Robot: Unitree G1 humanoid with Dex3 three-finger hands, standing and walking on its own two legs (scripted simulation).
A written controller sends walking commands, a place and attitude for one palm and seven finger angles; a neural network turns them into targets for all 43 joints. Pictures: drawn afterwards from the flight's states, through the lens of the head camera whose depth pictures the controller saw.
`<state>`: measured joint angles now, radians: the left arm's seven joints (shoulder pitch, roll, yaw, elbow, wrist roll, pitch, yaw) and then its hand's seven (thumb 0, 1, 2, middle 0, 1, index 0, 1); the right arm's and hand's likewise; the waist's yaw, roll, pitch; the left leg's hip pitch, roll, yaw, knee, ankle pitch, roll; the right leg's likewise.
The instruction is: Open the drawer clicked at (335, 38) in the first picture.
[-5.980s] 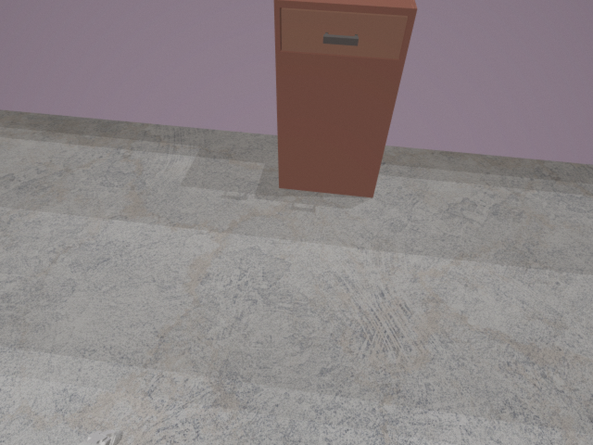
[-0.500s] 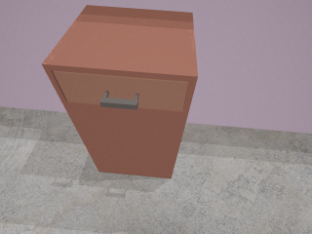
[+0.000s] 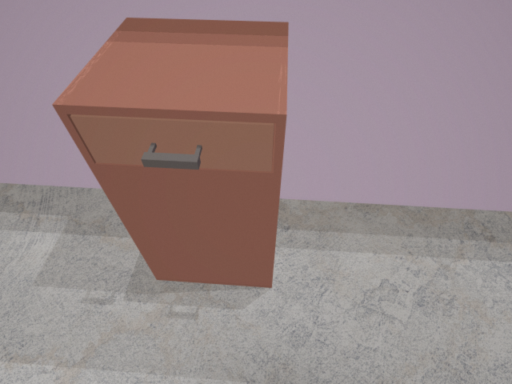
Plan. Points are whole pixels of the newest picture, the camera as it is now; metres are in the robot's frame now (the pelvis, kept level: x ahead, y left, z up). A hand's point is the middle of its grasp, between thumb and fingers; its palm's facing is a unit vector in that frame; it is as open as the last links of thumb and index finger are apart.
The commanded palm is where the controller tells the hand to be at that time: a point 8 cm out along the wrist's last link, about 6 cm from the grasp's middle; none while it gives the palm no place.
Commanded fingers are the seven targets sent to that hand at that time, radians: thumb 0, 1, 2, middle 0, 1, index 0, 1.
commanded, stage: come to a stop and stand still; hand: left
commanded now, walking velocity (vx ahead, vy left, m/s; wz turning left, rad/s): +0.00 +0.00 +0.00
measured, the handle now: (173, 154) +0.56 +0.22 +0.00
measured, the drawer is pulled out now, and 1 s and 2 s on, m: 0.00 0.00 0.00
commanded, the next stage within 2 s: look again from close up in 0.40 s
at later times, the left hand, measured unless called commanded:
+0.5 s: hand out of the picture -0.04 +0.16 -0.17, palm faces +0.04 -0.99 -0.15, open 7.4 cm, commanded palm none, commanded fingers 0.00 0.90 0.90 -0.20 -0.30 -0.20 -0.30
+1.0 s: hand out of the picture -0.01 +0.21 -0.17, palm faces +0.03 -0.98 -0.18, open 7.3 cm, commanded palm none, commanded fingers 0.00 0.90 0.90 -0.20 -0.30 -0.20 -0.30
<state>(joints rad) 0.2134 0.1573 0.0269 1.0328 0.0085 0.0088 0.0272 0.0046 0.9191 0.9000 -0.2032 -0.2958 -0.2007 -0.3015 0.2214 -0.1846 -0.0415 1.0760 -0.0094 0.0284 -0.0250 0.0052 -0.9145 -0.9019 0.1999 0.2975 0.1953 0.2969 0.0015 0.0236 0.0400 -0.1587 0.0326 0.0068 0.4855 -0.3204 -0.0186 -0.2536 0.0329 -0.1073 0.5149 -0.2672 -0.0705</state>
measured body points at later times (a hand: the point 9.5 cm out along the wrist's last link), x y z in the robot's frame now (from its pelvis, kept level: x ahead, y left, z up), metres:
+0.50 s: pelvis -0.01 +0.01 +0.01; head +0.00 +0.00 +0.46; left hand -0.04 +0.21 -0.15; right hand -0.06 -0.20 -0.15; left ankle -0.04 +0.13 -0.73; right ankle +0.01 -0.07 -0.73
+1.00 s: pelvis -0.01 +0.05 +0.00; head -0.02 +0.05 +0.45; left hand -0.01 +0.26 -0.16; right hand -0.02 -0.16 -0.16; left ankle -0.04 +0.13 -0.73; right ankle +0.01 -0.07 -0.73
